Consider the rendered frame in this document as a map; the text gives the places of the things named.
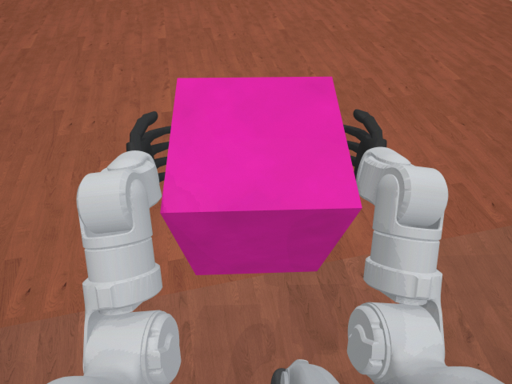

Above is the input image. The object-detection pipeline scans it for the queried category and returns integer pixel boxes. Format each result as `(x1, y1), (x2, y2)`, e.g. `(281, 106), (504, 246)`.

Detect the robot left upper arm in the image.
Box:
(47, 310), (181, 384)

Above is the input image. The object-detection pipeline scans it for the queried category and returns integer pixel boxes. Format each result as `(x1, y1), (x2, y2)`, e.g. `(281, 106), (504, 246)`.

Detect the robot left forearm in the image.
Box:
(77, 150), (162, 373)

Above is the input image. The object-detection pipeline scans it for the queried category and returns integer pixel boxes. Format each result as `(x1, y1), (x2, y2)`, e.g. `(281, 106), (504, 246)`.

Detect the carton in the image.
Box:
(160, 77), (362, 275)

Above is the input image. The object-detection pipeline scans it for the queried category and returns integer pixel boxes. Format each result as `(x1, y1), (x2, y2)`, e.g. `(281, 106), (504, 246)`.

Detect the right robot hand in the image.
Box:
(343, 110), (386, 179)

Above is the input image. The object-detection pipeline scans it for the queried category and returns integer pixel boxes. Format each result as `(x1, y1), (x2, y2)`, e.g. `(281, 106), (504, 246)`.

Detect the robot right upper arm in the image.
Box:
(347, 302), (505, 384)

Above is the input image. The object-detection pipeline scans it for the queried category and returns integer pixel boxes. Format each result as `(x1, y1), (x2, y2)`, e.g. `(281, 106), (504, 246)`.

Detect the left robot hand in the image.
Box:
(126, 111), (171, 182)

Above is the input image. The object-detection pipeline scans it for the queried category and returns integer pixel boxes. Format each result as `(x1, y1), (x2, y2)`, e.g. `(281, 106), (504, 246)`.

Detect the right robot thigh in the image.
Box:
(280, 363), (339, 384)

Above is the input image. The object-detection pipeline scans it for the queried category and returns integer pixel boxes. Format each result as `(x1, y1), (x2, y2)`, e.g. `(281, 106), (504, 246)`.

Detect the right robot shin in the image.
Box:
(288, 359), (309, 368)

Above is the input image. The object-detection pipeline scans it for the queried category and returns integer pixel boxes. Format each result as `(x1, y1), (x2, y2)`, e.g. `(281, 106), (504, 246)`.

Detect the robot right forearm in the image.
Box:
(356, 147), (448, 360)

